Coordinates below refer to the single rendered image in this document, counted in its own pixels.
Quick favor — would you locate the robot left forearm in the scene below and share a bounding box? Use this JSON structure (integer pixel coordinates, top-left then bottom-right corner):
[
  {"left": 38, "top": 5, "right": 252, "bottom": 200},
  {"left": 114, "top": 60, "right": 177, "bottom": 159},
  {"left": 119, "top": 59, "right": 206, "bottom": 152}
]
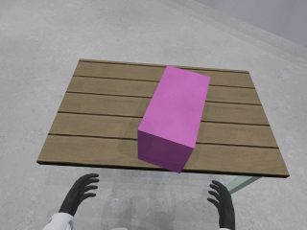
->
[{"left": 42, "top": 212, "right": 74, "bottom": 230}]

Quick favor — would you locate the left robot hand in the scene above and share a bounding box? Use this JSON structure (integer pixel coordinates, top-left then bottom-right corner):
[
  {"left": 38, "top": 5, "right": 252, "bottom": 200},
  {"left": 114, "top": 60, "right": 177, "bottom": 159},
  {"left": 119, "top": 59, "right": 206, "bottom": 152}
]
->
[{"left": 59, "top": 173, "right": 100, "bottom": 217}]

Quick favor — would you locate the table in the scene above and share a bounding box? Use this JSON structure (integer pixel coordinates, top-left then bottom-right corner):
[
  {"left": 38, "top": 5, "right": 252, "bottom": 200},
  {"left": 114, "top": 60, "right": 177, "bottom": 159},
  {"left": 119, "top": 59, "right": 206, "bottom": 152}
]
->
[{"left": 36, "top": 58, "right": 290, "bottom": 200}]

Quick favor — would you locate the right robot hand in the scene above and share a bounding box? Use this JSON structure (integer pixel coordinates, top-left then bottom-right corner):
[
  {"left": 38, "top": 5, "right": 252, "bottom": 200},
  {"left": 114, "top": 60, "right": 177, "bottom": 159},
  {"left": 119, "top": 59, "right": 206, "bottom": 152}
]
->
[{"left": 207, "top": 180, "right": 236, "bottom": 230}]

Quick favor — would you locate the carton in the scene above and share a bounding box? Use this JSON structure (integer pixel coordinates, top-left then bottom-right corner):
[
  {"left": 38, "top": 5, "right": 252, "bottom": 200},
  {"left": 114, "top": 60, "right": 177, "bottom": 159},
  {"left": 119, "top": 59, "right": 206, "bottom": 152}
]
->
[{"left": 137, "top": 65, "right": 211, "bottom": 173}]

